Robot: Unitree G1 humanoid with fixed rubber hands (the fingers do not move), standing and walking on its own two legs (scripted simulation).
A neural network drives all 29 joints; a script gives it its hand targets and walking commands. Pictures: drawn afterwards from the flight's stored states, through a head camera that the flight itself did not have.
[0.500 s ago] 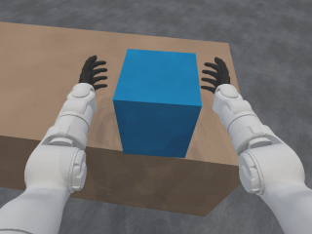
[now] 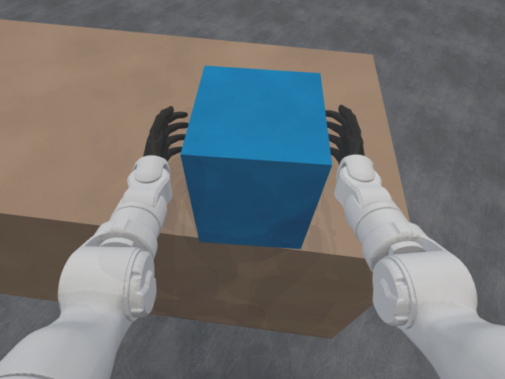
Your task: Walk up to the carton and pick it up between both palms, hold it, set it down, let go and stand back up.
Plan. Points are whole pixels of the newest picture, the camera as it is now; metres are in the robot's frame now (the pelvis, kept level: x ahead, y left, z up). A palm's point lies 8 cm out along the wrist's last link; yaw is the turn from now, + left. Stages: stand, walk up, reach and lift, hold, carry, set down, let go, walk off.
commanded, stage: reach and lift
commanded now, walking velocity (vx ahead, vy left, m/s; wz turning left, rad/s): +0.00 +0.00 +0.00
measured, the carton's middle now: (255, 163) +0.47 +0.02 +0.04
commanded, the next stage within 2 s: none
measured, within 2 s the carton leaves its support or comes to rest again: neither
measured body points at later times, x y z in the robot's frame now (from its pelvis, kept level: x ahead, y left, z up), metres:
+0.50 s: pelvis +0.02 +0.01 +0.01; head +0.06 +0.04 +0.46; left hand +0.44 +0.17 +0.10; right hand +0.43 -0.12 +0.10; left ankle +0.00 +0.11 -0.74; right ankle +0.00 -0.12 -0.74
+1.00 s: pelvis +0.02 +0.01 +0.01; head +0.05 +0.03 +0.46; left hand +0.43 +0.17 +0.09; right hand +0.42 -0.12 +0.09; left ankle +0.00 +0.11 -0.74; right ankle +0.00 -0.11 -0.74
